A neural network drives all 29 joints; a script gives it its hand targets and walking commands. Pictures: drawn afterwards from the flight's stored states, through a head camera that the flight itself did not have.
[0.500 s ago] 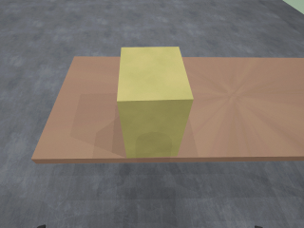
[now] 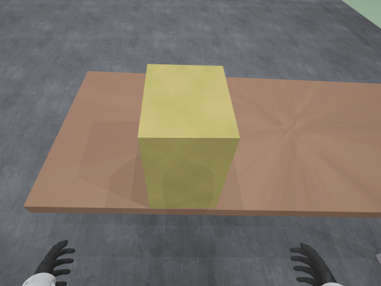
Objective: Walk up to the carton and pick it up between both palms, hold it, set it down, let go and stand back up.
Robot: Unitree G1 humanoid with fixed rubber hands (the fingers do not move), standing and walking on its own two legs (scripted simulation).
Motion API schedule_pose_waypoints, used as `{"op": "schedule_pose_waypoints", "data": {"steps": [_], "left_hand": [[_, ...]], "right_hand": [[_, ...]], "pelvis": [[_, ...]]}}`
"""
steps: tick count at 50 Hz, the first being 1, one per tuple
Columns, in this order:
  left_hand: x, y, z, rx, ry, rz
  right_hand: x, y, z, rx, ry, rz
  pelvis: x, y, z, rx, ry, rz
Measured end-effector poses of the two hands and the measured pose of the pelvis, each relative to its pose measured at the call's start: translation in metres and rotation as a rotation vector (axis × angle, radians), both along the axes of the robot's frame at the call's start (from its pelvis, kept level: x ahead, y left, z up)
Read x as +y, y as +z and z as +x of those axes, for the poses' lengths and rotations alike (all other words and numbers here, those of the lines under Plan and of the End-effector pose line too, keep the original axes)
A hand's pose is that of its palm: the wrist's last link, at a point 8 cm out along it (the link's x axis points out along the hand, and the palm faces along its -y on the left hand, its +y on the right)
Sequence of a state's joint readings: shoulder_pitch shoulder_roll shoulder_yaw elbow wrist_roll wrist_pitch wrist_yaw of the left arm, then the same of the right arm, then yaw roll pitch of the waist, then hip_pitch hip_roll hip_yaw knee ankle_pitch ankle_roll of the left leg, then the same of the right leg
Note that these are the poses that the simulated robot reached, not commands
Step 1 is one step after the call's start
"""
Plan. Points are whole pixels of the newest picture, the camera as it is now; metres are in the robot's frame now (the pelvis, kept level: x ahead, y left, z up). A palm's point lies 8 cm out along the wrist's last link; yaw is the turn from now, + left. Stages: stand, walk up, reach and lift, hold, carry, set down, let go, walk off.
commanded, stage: reach and lift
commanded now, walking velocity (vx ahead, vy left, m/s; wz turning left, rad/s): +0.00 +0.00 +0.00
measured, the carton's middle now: (184, 141) +0.41 +0.02 +0.05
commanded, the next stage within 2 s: none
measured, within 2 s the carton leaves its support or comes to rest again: neither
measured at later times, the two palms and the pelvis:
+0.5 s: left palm (55, 277) +0.15 +0.25 -0.03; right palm out of the picture +0.13 -0.23 -0.02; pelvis -0.01 +0.02 +0.01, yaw -2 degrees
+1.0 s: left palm (66, 263) +0.16 +0.22 +0.02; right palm (310, 273) +0.15 -0.20 +0.03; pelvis -0.01 +0.01 +0.01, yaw -3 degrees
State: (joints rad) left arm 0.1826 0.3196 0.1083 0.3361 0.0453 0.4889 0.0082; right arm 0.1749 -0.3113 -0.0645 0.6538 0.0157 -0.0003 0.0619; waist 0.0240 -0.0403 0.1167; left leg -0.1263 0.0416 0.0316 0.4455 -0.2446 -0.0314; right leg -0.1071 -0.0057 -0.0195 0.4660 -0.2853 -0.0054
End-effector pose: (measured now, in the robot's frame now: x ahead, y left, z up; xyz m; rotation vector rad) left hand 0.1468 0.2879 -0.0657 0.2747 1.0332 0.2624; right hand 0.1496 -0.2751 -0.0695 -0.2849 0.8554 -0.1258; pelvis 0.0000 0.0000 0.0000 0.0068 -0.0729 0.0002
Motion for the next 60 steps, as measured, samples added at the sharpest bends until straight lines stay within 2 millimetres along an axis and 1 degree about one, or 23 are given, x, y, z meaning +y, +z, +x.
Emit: {"op": "schedule_pose_waypoints", "data": {"steps": [3, 7, 11, 14, 20, 25, 30, 37, 42, 50, 54, 60], "left_hand": [[0.000, 0.008, 0.000, -0.043, -0.005, -0.008], [-0.008, 0.019, 0.005, -0.117, -0.033, -0.035], [-0.018, 0.025, 0.009, -0.165, -0.068, -0.070], [-0.025, 0.028, 0.010, -0.194, -0.086, -0.091], [-0.036, 0.035, 0.007, -0.257, -0.079, -0.120], [-0.037, 0.039, -0.001, -0.298, -0.059, -0.127], [-0.037, 0.048, -0.006, -0.351, -0.048, -0.127], [-0.045, 0.066, -0.004, -0.435, -0.063, -0.144], [-0.056, 0.076, 0.002, -0.484, -0.075, -0.171], [-0.069, 0.090, 0.012, -0.574, -0.071, -0.206], [-0.071, 0.096, 0.016, -0.617, -0.064, -0.210], [-0.075, 0.110, 0.020, -0.681, -0.072, -0.218]], "right_hand": [[0.016, 0.001, 0.003, -0.035, 0.004, 0.041], [0.037, 0.004, 0.004, -0.086, -0.004, 0.085], [0.048, 0.011, 0.002, -0.142, -0.030, 0.102], [0.050, 0.018, -0.002, -0.173, -0.047, 0.100], [0.045, 0.034, -0.013, -0.206, -0.057, 0.085], [0.046, 0.047, -0.021, -0.235, -0.061, 0.090], [0.053, 0.059, -0.023, -0.273, -0.064, 0.116], [0.068, 0.070, -0.017, -0.343, -0.059, 0.171], [0.073, 0.077, -0.011, -0.386, -0.056, 0.191], [0.074, 0.095, 0.000, -0.455, -0.043, 0.191], [0.080, 0.106, 0.007, -0.491, -0.026, 0.211], [0.094, 0.118, 0.017, -0.549, -0.016, 0.263]], "pelvis": [[0.000, 0.002, 0.001, 0.009, -0.001, 0.000], [0.002, 0.005, 0.001, 0.007, -0.004, 0.000], [0.006, 0.006, 0.000, -0.007, -0.010, 0.000], [0.009, 0.007, -0.001, -0.016, -0.018, -0.001], [0.013, 0.008, -0.008, -0.026, -0.029, -0.002], [0.015, 0.009, -0.014, -0.024, -0.035, -0.002], [0.017, 0.009, -0.020, -0.021, -0.041, -0.003], [0.020, 0.009, -0.023, -0.019, -0.042, -0.004], [0.019, 0.009, -0.022, -0.015, -0.043, -0.002], [0.013, 0.009, -0.015, 0.000, -0.047, 0.000], [0.011, 0.010, -0.010, 0.005, -0.045, 0.000], [0.009, 0.010, -0.004, 0.007, -0.041, -0.002]]}}
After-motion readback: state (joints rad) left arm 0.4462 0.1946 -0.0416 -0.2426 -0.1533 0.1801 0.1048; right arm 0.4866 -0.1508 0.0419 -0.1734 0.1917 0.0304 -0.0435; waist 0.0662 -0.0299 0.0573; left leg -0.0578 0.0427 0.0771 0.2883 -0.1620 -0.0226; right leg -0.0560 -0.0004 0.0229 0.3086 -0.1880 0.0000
